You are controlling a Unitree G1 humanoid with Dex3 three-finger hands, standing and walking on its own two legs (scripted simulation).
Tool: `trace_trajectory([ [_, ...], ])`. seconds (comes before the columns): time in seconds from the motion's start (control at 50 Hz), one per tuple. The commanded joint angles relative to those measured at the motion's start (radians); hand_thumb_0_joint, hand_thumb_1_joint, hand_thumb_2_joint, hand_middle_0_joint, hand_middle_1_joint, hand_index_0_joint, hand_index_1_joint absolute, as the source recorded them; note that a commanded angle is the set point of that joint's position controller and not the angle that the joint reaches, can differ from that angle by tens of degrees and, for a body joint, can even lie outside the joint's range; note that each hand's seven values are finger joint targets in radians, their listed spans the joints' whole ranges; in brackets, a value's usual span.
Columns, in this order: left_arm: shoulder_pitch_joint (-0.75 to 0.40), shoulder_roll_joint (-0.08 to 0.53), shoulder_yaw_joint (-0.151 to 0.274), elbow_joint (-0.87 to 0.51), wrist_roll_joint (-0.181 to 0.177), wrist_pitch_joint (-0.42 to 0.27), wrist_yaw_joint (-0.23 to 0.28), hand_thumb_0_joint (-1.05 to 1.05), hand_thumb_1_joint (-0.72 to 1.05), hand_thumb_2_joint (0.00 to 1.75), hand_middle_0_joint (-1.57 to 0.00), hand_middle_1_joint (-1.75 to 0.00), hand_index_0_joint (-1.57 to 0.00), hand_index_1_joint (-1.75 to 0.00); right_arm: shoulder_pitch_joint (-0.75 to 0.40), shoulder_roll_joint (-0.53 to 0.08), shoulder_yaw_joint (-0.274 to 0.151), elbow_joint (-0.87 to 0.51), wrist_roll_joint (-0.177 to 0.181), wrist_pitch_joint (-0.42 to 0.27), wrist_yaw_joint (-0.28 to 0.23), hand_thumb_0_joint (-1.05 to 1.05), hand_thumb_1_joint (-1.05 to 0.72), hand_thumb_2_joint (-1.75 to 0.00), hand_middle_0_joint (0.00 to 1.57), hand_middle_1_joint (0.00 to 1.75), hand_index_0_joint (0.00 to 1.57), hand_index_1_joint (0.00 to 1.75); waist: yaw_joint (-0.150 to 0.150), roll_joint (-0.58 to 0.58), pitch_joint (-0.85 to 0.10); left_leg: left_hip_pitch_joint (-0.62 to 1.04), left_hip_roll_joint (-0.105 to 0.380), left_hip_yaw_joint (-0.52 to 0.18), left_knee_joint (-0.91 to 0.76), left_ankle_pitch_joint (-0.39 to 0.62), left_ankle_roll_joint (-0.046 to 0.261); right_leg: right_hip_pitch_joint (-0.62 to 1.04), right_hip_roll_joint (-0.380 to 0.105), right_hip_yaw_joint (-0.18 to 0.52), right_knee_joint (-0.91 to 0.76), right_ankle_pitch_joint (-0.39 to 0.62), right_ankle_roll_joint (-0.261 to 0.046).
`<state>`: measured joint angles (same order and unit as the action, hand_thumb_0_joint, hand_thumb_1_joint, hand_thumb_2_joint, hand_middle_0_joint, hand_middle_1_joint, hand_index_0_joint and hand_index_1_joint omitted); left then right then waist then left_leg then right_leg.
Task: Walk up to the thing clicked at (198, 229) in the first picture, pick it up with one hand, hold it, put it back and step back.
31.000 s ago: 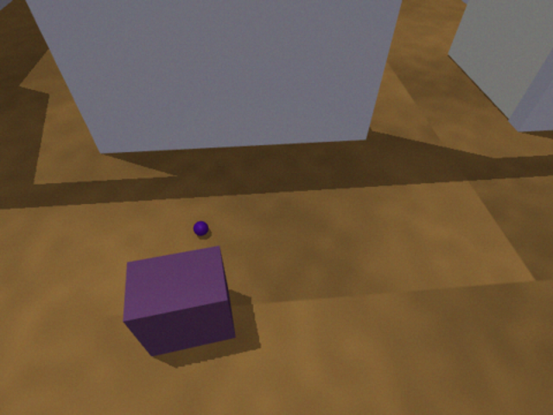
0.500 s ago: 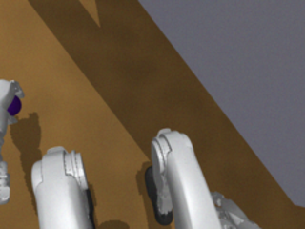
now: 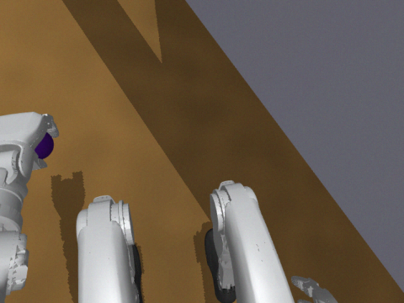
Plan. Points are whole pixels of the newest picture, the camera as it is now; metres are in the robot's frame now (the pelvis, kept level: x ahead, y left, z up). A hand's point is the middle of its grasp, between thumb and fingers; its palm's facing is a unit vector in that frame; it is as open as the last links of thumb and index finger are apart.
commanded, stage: lift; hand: left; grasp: from above
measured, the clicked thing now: (34, 144) +0.45 +0.30 -0.16
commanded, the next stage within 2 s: hold in 1.38 s
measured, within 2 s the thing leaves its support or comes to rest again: neither
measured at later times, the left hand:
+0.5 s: hand out of the picture +0.37 +0.30 +0.03, palm faces -0.42 -0.12 -0.90, open 8.6 cm
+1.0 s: hand out of the picture +0.34 +0.27 +0.21, palm faces -0.47 -0.13 -0.87, open 8.5 cm
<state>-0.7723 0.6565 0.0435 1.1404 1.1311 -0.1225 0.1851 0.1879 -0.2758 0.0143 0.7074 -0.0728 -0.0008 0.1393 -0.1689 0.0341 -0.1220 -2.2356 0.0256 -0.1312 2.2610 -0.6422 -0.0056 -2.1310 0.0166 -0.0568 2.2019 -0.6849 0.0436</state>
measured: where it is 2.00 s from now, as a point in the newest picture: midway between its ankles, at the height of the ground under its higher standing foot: (178, 286)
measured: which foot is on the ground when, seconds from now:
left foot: down 0.00-1.00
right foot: down 0.00-1.00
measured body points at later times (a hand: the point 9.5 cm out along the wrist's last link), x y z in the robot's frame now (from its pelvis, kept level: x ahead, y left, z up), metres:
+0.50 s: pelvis +0.00 +0.00 +0.13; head +0.16 +0.05 +0.55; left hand +0.39 +0.30 +0.08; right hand +0.15 -0.26 +0.01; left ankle +0.09 +0.13 -0.34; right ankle +0.10 -0.13 -0.34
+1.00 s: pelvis +0.04 +0.01 +0.30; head +0.11 +0.02 +0.75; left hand +0.36 +0.27 +0.26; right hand +0.16 -0.25 +0.18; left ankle +0.09 +0.13 -0.34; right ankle +0.10 -0.13 -0.34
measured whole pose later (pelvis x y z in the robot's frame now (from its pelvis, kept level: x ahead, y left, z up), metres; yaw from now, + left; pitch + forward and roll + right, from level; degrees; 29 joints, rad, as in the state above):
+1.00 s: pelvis +0.04 +0.01 +0.30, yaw +5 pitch +17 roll -2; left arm -0.32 0.42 -0.17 0.80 0.99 0.01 0.12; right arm 0.22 -0.24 -0.03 0.73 0.04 0.00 -0.05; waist -0.06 0.04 -0.14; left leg -1.02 0.05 -0.02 1.19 -0.47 0.00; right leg -0.97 0.00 0.00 1.15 -0.48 0.03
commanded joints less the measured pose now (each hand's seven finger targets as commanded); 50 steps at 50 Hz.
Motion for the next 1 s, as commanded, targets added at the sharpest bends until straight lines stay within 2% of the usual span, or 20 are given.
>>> trace_trajectory([
  [0.0, -0.278, 0.275, 0.051, -0.263, -0.033, -0.001, 0.015, 0.00, 0.64, 0.73, -0.96, -0.78, -1.00, -0.74, 0.167, -0.224, -0.092, -0.055, 0.020, -0.003, -0.035, 0.00, -0.91, -0.90, 0.20, 0.30, 0.20, 0.30, 0.024, 0.217, -0.690, 0.599, -0.021, 0.083, -0.307, 0.104, 0.034, 0.345, 0.026, -0.058, -0.299, 0.175, -0.080],
  [0.12, -0.217, 0.227, 0.024, -0.394, -0.072, 0.000, -0.011, 0.00, 0.56, 0.75, -0.89, -0.81, -0.94, -0.77, 0.145, -0.209, -0.106, -0.083, 0.036, 0.001, -0.059, 0.00, -0.91, -0.90, 0.20, 0.30, 0.20, 0.30, 0.041, 0.192, -0.691, 0.676, -0.017, 0.070, -0.406, 0.068, 0.034, 0.399, 0.024, -0.050, -0.377, 0.142, -0.078],
  [0.16, -0.196, 0.252, 0.046, -0.445, -0.078, 0.007, -0.010, 0.00, 0.55, 0.75, -0.87, -0.83, -0.92, -0.79, 0.137, -0.209, -0.111, -0.090, 0.044, 0.004, -0.070, 0.00, -0.91, -0.90, 0.20, 0.30, 0.20, 0.30, 0.060, 0.211, -0.722, 0.728, -0.016, 0.062, -0.444, 0.065, 0.031, 0.433, 0.023, -0.046, -0.398, 0.145, -0.077],
  [0.2, -0.169, 0.218, 0.034, -0.485, -0.085, 0.016, -0.013, 0.00, 0.54, 0.77, -0.86, -0.85, -0.91, -0.80, 0.124, -0.205, -0.117, -0.095, 0.052, 0.008, -0.079, 0.00, -0.91, -0.90, 0.20, 0.30, 0.20, 0.30, 0.057, 0.197, -0.719, 0.758, -0.017, 0.062, -0.475, 0.068, 0.031, 0.458, 0.018, -0.041, -0.431, 0.151, -0.073],
  [0.24, -0.134, 0.211, 0.035, -0.506, -0.089, 0.028, -0.017, 0.00, 0.54, 0.79, -0.87, -0.85, -0.91, -0.81, 0.117, -0.200, -0.117, -0.099, 0.057, 0.010, -0.087, 0.00, -0.91, -0.90, 0.20, 0.30, 0.20, 0.30, 0.058, 0.183, -0.705, 0.794, -0.017, 0.062, -0.505, 0.087, 0.031, 0.491, 0.015, -0.037, -0.463, 0.168, -0.070],
  [0.28, -0.145, 0.247, 0.052, -0.566, -0.092, 0.039, -0.017, 0.00, 0.54, 0.81, -0.86, -0.88, -0.90, -0.83, 0.108, -0.194, -0.121, -0.107, 0.064, 0.013, -0.097, 0.00, -0.91, -0.90, 0.20, 0.30, 0.20, 0.30, 0.068, 0.192, -0.743, 0.851, -0.017, 0.069, -0.535, 0.103, 0.031, 0.546, 0.017, -0.027, -0.504, 0.174, -0.070],
  [0.3, -0.119, 0.225, 0.050, -0.571, -0.097, 0.047, -0.019, 0.00, 0.53, 0.84, -0.86, -0.89, -0.90, -0.85, 0.101, -0.193, -0.124, -0.109, 0.065, 0.015, -0.102, 0.00, -0.91, -0.90, 0.20, 0.30, 0.20, 0.30, 0.070, 0.187, -0.737, 0.873, -0.018, 0.064, -0.559, 0.108, 0.030, 0.561, 0.013, -0.027, -0.519, 0.180, -0.068],
  [0.32, -0.117, 0.193, 0.024, -0.584, -0.104, 0.053, -0.023, 0.00, 0.54, 0.82, -0.86, -0.90, -0.90, -0.85, 0.097, -0.184, -0.121, -0.110, 0.066, 0.014, -0.106, 0.00, -0.91, -0.90, 0.20, 0.30, 0.20, 0.30, 0.062, 0.181, -0.722, 0.890, -0.016, 0.060, -0.582, 0.102, 0.030, 0.578, 0.013, -0.028, -0.533, 0.181, -0.066],
  [0.38, -0.068, 0.182, 0.022, -0.610, -0.117, 0.074, -0.026, 0.00, 0.48, 0.81, -0.81, -0.90, -0.85, -0.86, 0.082, -0.179, -0.120, -0.111, 0.076, 0.015, -0.124, 0.00, -0.91, -0.90, 0.20, 0.30, 0.20, 0.30, 0.070, 0.176, -0.689, 0.956, -0.015, 0.061, -0.660, 0.091, 0.028, 0.647, 0.012, -0.021, -0.607, 0.173, -0.063],
  [0.42, -0.016, 0.139, -0.007, -0.614, -0.121, 0.090, -0.038, 0.00, 0.48, 0.80, -0.82, -0.89, -0.86, -0.84, 0.076, -0.174, -0.117, -0.116, 0.082, 0.016, -0.132, 0.00, -0.91, -0.90, 0.20, 0.30, 0.20, 0.30, 0.071, 0.178, -0.656, 1.006, -0.010, 0.049, -0.727, 0.088, 0.024, 0.686, 0.012, -0.024, -0.640, 0.182, -0.061],
  [0.46, -0.011, 0.160, 0.003, -0.666, -0.128, 0.109, -0.043, 0.00, 0.50, 0.80, -0.82, -0.90, -0.87, -0.85, 0.062, -0.170, -0.117, -0.120, 0.087, 0.021, -0.142, 0.00, -0.91, -0.90, 0.20, 0.30, 0.20, 0.30, 0.086, 0.185, -0.677, 1.076, -0.007, 0.054, -0.776, 0.098, 0.022, 0.749, 0.015, -0.019, -0.693, 0.187, -0.061],
  [0.52, 0.060, 0.089, -0.042, -0.674, -0.147, 0.128, -0.055, 0.00, 0.50, 0.82, -0.84, -0.89, -0.87, -0.85, 0.044, -0.157, -0.108, -0.118, 0.095, 0.022, -0.156, 0.00, -0.91, -0.90, 0.20, 0.30, 0.20, 0.30, 0.075, 0.155, -0.612, 1.125, -0.007, 0.055, -0.848, 0.094, 0.021, 0.822, 0.014, -0.012, -0.765, 0.188, -0.059],
  [0.58, 0.085, 0.101, -0.034, -0.684, -0.150, 0.140, -0.059, 0.00, 0.47, 0.76, -0.81, -0.86, -0.85, -0.82, 0.035, -0.152, -0.101, -0.110, 0.101, 0.021, -0.173, 0.00, -0.91, -0.90, 0.20, 0.30, 0.20, 0.30, 0.082, 0.154, -0.564, 1.202, 0.000, 0.042, -0.932, 0.093, 0.016, 0.879, 0.018, -0.009, -0.822, 0.192, -0.058],
  [0.66, 0.101, 0.052, -0.074, -0.657, -0.144, 0.143, -0.055, 0.00, 0.47, 0.77, -0.80, -0.88, -0.85, -0.83, 0.040, -0.130, -0.091, -0.093, 0.106, 0.011, -0.191, 0.00, -0.91, -0.90, 0.20, 0.30, 0.20, 0.30, 0.067, 0.107, -0.469, 1.265, -0.004, 0.066, -1.012, 0.126, 0.016, 0.988, 0.019, 0.009, -0.945, 0.207, -0.059],
  [0.74, 0.107, 0.050, -0.077, -0.602, -0.144, 0.138, -0.051, 0.00, 0.47, 0.79, -0.80, -0.89, -0.84, -0.85, 0.038, -0.130, -0.093, -0.080, 0.106, -0.005, -0.201, 0.00, -0.91, -0.90, 0.20, 0.30, 0.20, 0.30, 0.079, 0.100, -0.400, 1.349, 0.000, 0.065, -1.118, 0.126, 0.012, 1.081, 0.020, 0.022, -1.044, 0.209, -0.059],
  [0.78, 0.142, -0.005, -0.115, -0.548, -0.138, 0.137, -0.050, 0.00, 0.49, 0.77, -0.83, -0.87, -0.87, -0.83, 0.041, -0.123, -0.088, -0.076, 0.107, -0.015, -0.202, 0.00, -0.91, -0.90, 0.20, 0.30, 0.20, 0.30, 0.073, 0.074, -0.356, 1.372, -0.001, 0.066, -1.156, 0.138, 0.011, 1.115, 0.019, 0.026, -1.087, 0.213, -0.060],
  [0.82, 0.132, 0.013, -0.104, -0.562, -0.139, 0.130, -0.041, 0.00, 0.52, 0.77, -0.83, -0.88, -0.88, -0.84, 0.041, -0.119, -0.092, -0.081, 0.110, -0.024, -0.204, 0.00, -0.91, -0.90, 0.20, 0.30, 0.20, 0.30, 0.096, 0.078, -0.374, 1.421, -0.007, 0.080, -1.196, 0.159, 0.011, 1.179, 0.021, 0.034, -1.140, 0.223, -0.062],
  [0.86, 0.149, -0.023, -0.127, -0.557, -0.146, 0.127, -0.034, 0.00, 0.50, 0.75, -0.82, -0.87, -0.87, -0.83, 0.046, -0.112, -0.090, -0.081, 0.110, -0.030, -0.204, 0.00, -0.91, -0.90, 0.20, 0.30, 0.20, 0.30, 0.092, 0.071, -0.358, 1.447, -0.012, 0.089, -1.230, 0.178, 0.011, 1.235, 0.022, 0.044, -1.189, 0.235, -0.061],
  [0.88, 0.147, -0.001, -0.112, -0.547, -0.144, 0.127, -0.026, 0.00, 0.53, 0.76, -0.84, -0.87, -0.89, -0.83, 0.046, -0.116, -0.089, -0.082, 0.110, -0.033, -0.204, 0.00, -0.90, -0.90, 0.20, 0.30, 0.20, 0.30, 0.099, 0.056, -0.347, 1.458, -0.015, 0.090, -1.252, 0.172, 0.012, 1.257, 0.022, 0.045, -1.212, 0.226, -0.060],
  [0.98, 0.107, -0.033, -0.135, -0.519, -0.128, 0.132, 0.010, 0.00, 0.53, 0.73, -0.85, -0.85, -0.89, -0.80, 0.069, -0.111, -0.091, -0.062, 0.106, -0.041, -0.206, 0.00, -0.91, -0.90, 0.20, 0.30, 0.20, 0.30, 0.088, 0.044, -0.322, 1.558, -0.018, 0.116, -1.317, 0.273, 0.013, 1.352, 0.021, 0.052, -1.298, 0.318, -0.057],
])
